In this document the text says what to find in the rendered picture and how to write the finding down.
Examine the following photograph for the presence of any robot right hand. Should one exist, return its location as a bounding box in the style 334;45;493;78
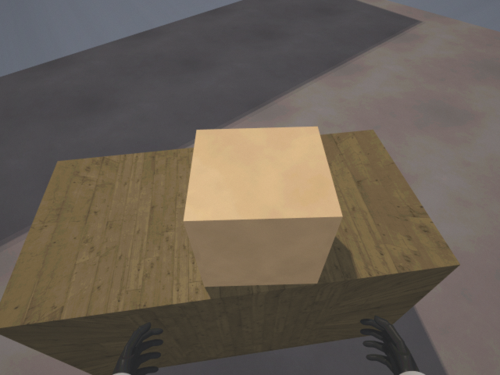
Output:
360;316;419;375

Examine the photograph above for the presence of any carton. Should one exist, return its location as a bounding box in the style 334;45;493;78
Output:
184;127;343;287

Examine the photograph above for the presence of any pedestal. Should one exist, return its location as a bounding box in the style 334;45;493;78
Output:
0;130;460;375

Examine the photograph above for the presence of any robot left hand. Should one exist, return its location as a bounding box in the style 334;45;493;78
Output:
112;322;163;375

